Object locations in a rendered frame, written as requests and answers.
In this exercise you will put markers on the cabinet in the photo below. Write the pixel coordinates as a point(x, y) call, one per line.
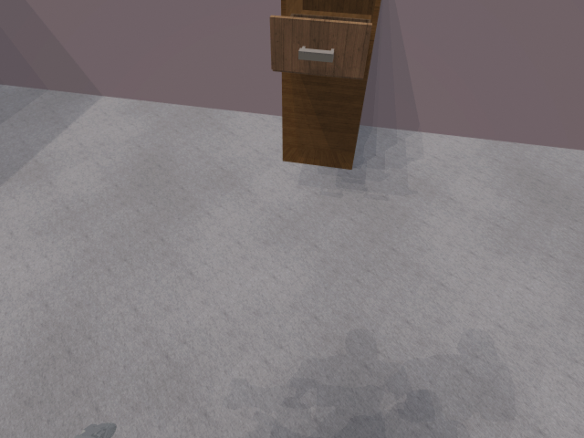
point(321, 115)

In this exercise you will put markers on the handle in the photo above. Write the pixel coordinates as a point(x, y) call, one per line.
point(316, 54)

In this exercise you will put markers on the drawer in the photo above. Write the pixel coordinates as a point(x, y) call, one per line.
point(350, 38)

